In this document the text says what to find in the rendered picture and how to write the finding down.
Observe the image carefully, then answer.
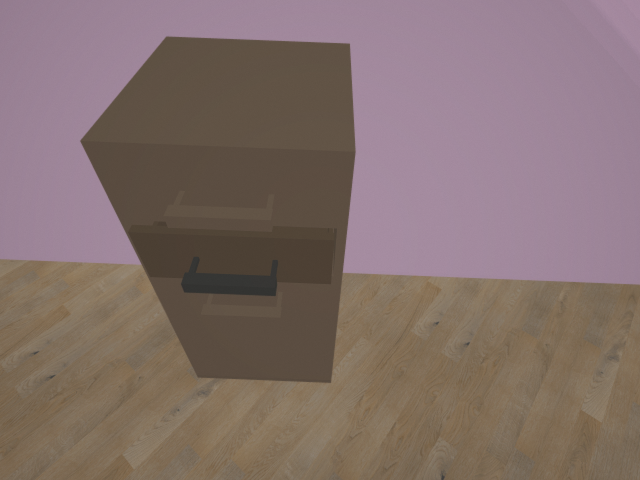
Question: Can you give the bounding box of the cabinet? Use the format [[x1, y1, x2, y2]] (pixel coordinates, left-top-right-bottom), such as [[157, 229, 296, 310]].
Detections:
[[80, 36, 356, 383]]

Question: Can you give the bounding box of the handle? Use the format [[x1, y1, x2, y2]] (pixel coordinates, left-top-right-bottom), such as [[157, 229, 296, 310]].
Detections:
[[164, 205, 274, 232], [201, 304, 282, 324], [181, 257, 278, 296]]

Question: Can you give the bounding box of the drawer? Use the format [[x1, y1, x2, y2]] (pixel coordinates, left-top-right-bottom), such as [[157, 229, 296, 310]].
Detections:
[[128, 221, 334, 284]]

